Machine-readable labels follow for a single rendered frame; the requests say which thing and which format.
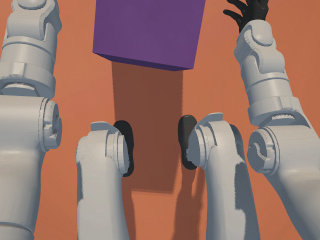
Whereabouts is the robot right forearm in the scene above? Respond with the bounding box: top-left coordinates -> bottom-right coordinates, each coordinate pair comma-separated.
234,19 -> 320,141

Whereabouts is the robot right hand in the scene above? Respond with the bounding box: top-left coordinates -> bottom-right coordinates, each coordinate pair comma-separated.
223,0 -> 269,33

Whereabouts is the robot right upper arm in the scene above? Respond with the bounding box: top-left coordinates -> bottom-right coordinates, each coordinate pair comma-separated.
246,125 -> 320,240

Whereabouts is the robot left forearm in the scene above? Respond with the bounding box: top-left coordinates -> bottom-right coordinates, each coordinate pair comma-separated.
0,0 -> 62,100

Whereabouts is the left robot shin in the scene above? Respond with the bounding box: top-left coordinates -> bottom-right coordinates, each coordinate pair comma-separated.
76,121 -> 130,168

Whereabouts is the left robot thigh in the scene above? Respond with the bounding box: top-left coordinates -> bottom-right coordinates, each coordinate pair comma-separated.
77,129 -> 130,240

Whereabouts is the robot left upper arm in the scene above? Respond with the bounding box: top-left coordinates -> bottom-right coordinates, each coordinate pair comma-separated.
0,95 -> 63,240

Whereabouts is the carton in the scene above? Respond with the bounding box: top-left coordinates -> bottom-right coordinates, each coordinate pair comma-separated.
92,0 -> 206,72

